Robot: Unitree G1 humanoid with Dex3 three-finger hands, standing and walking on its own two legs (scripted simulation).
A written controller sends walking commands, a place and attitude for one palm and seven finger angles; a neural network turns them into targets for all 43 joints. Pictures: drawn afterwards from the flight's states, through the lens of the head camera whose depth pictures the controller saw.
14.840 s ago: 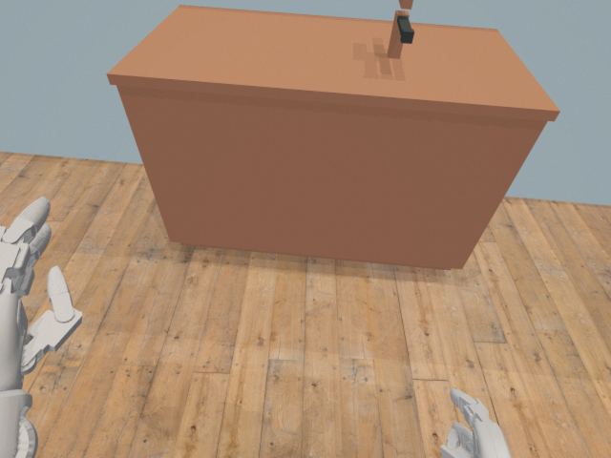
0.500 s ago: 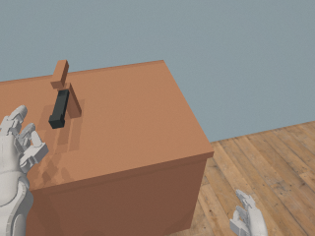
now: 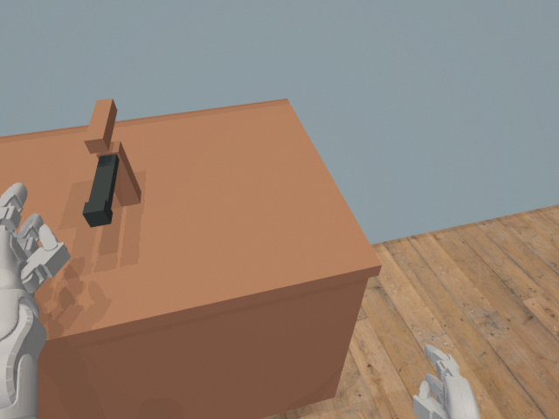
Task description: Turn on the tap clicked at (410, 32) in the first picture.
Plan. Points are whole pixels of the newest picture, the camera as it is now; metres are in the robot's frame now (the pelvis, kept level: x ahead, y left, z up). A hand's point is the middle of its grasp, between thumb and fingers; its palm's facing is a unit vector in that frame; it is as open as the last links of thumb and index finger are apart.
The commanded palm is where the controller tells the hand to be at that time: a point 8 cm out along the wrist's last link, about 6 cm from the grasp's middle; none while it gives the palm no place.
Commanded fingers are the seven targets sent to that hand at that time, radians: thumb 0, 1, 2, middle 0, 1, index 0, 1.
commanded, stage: reach beside the lever's end, fingers flat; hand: left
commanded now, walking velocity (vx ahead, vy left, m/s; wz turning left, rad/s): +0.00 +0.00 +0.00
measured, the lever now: (98, 213) +0.34 +0.31 +0.14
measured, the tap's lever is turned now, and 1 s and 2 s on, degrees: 0 0 7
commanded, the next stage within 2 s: push the lever round in 0.86 s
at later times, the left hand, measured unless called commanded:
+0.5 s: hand (61, 236) +0.29 +0.34 +0.14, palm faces +0.56 -0.82 -0.10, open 7.8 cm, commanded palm +0.24 +0.37 +0.13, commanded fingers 0.00 0.90 0.90 -0.15 -0.15 -0.15 -0.15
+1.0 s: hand (65, 237) +0.29 +0.34 +0.13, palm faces +0.56 -0.82 -0.10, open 7.8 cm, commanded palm +0.25 +0.37 +0.13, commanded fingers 0.00 0.90 0.90 -0.15 -0.15 -0.15 -0.15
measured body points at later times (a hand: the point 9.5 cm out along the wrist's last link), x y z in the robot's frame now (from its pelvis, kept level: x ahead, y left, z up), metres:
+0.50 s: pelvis +0.00 +0.01 +0.00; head -0.01 -0.01 +0.45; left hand +0.26 +0.38 +0.14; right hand +0.16 -0.24 -0.09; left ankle +0.03 +0.13 -0.73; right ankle -0.02 -0.09 -0.73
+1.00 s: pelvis +0.00 +0.01 +0.00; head +0.00 +0.00 +0.45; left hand +0.26 +0.38 +0.14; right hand +0.17 -0.23 -0.09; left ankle +0.03 +0.13 -0.73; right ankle -0.02 -0.09 -0.73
